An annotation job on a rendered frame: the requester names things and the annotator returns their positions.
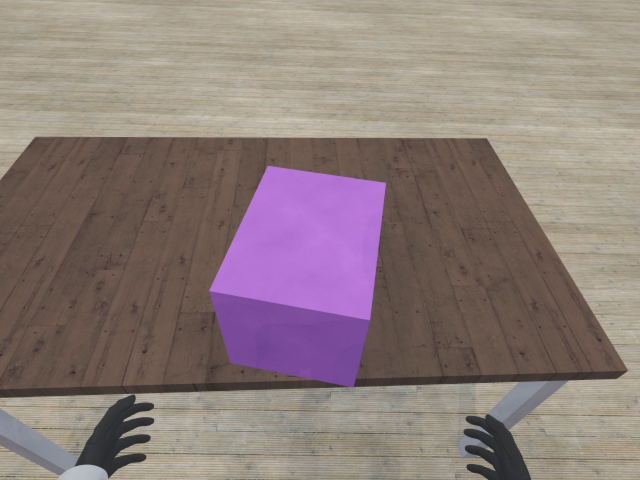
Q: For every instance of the right robot hand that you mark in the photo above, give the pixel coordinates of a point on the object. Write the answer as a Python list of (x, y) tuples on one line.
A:
[(506, 459)]

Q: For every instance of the carton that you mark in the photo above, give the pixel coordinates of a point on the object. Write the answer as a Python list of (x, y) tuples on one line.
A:
[(294, 292)]

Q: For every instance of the table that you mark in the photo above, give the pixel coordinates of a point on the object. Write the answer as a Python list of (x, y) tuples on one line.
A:
[(109, 247)]

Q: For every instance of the left robot hand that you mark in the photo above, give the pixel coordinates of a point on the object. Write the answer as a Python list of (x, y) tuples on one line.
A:
[(104, 444)]

